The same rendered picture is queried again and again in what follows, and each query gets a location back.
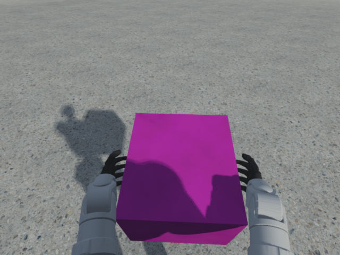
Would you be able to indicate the robot right hand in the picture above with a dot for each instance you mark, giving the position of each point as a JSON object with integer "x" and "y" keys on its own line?
{"x": 252, "y": 171}

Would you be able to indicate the carton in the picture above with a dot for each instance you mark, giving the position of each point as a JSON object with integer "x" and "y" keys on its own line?
{"x": 181, "y": 183}

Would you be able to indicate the robot left hand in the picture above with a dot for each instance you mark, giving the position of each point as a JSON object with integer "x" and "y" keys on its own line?
{"x": 110, "y": 167}

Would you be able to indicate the robot right forearm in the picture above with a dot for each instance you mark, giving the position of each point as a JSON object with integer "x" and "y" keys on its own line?
{"x": 267, "y": 220}

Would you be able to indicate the robot left forearm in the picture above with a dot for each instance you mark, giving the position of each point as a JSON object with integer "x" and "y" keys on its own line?
{"x": 96, "y": 235}

